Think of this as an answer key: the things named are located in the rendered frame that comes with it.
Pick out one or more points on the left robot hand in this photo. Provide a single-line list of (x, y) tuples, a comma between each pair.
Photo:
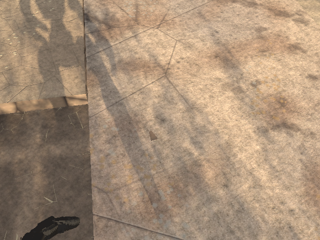
[(52, 226)]

